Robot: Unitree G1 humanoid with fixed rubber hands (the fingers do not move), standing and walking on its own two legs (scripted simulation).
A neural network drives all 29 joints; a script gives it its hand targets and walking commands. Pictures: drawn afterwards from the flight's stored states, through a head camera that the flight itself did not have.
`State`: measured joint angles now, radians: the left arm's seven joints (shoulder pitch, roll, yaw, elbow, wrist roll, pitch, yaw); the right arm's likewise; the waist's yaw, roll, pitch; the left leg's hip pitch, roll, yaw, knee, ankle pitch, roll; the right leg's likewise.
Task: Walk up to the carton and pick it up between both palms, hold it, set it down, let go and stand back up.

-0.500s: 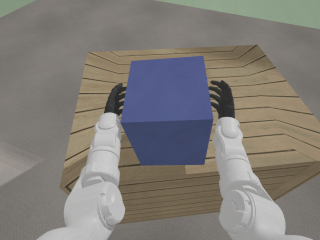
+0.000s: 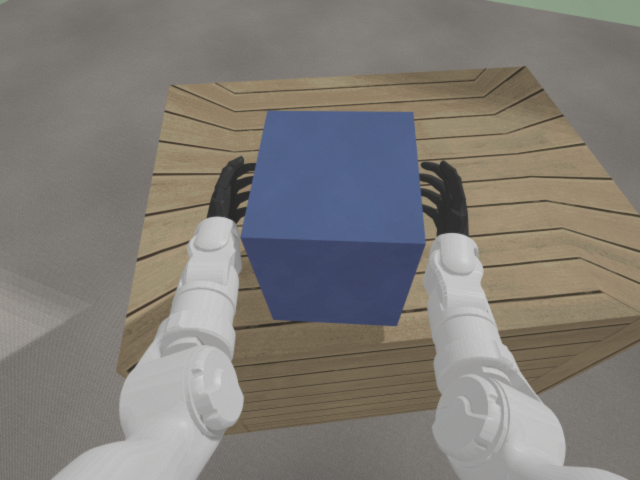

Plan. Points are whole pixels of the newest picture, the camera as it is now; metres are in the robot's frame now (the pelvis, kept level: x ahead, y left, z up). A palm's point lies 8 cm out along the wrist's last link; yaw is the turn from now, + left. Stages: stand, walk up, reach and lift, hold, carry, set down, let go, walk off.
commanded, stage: set down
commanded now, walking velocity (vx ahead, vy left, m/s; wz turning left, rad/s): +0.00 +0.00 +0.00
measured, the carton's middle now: (336, 225) +0.46 +0.01 +0.00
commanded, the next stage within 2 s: none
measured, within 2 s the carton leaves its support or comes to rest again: rests again in 0.22 s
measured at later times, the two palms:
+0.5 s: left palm (229, 220) +0.42 +0.16 +0.05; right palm (450, 233) +0.40 -0.13 +0.06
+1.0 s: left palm (235, 220) +0.43 +0.15 +0.05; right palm (453, 237) +0.40 -0.13 +0.06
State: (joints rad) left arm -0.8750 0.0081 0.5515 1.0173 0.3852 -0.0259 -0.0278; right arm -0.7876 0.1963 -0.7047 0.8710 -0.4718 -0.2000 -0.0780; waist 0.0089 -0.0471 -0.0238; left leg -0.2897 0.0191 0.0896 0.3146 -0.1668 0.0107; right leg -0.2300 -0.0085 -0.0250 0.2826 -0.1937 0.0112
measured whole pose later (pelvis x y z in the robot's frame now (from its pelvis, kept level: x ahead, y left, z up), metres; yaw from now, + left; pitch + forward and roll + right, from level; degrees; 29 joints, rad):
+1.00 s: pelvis +0.00 +0.00 +0.00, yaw +0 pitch +11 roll +0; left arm -0.90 -0.04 0.65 1.01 0.48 -0.09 -0.04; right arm -0.78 0.23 -0.78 0.81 -0.55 -0.19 -0.05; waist 0.01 -0.05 -0.02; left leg -0.35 0.02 0.10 0.32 -0.16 0.02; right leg -0.30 -0.01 -0.02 0.30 -0.19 0.01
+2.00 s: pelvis -0.01 +0.00 +0.00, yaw -1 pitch +12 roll +0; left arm -0.92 -0.02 0.70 1.01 0.51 -0.15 -0.05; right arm -0.80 0.22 -0.74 0.80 -0.55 -0.18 -0.03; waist 0.00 -0.06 -0.02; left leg -0.40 0.03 0.11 0.35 -0.16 0.02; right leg -0.35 -0.01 -0.01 0.34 -0.20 0.01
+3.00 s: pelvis -0.04 -0.01 -0.02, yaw +1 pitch +22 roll -1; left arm -1.26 0.39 -0.15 1.58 -0.34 -0.19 -0.02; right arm -1.17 -0.24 0.04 1.35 0.36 -0.09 -0.08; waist -0.06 -0.03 -0.25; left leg -0.73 0.05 0.05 0.52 -0.17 0.00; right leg -0.66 0.01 -0.07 0.49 -0.22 -0.01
